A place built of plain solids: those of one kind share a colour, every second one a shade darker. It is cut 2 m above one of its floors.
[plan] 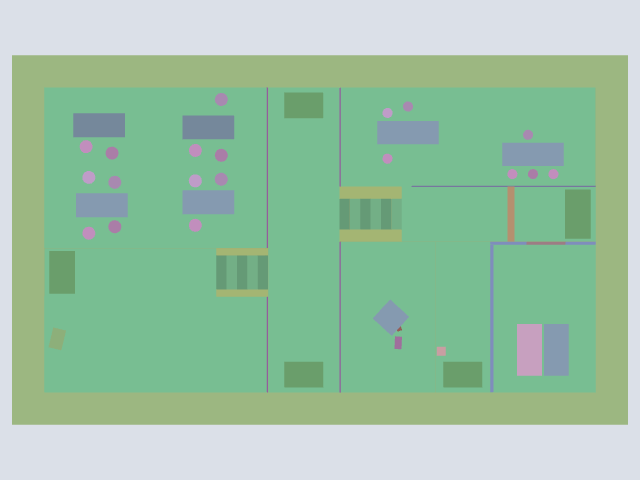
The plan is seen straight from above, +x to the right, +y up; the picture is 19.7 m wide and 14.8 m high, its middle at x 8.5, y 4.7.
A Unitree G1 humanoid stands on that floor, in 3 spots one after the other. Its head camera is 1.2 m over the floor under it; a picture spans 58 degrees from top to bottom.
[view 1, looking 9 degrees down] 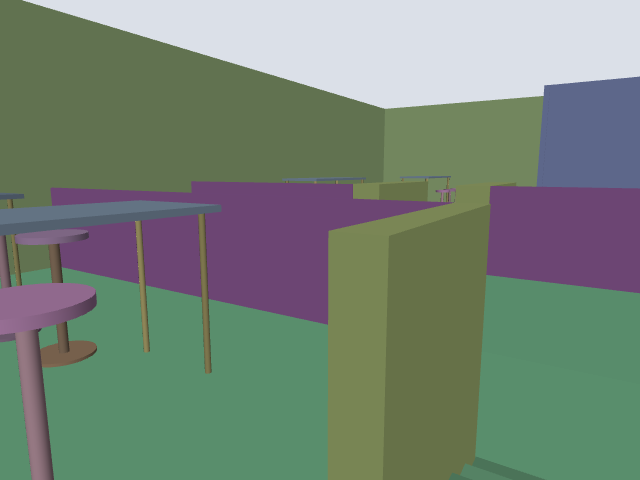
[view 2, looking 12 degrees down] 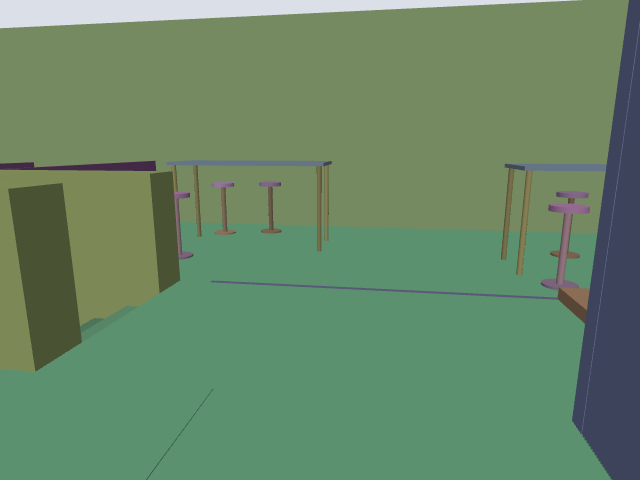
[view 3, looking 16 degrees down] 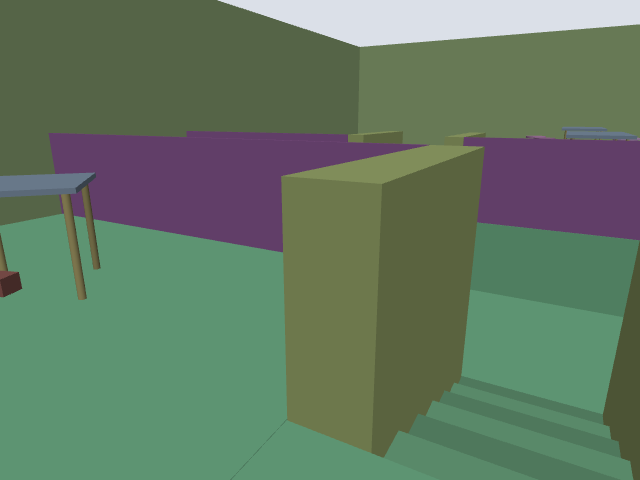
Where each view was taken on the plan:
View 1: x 4.05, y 3.70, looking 32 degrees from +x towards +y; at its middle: rail_rim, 3.36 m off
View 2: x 12.90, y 2.75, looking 99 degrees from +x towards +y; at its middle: leg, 5.11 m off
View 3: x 12.27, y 5.50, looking -151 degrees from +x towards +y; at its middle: flank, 1.49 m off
